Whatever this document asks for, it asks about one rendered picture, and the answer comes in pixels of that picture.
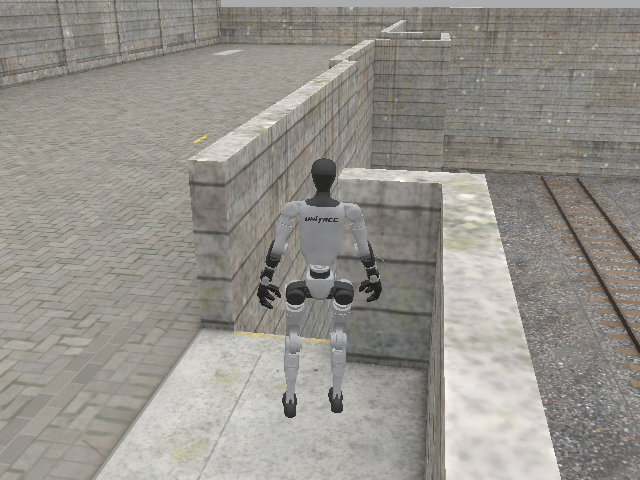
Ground robot left forearm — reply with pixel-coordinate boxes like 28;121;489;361
259;239;281;286

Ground robot right hand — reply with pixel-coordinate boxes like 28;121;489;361
359;279;382;302

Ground right robot upper arm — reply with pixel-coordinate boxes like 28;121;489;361
343;203;370;257

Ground left robot upper arm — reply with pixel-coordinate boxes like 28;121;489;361
271;201;302;255

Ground humanoid robot head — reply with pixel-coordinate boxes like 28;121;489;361
305;158;340;207

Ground robot right thigh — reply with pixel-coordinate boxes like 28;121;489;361
330;279;354;350

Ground robot left hand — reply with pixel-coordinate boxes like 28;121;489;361
257;283;281;309

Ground robot right forearm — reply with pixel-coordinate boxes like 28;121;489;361
360;241;380;283

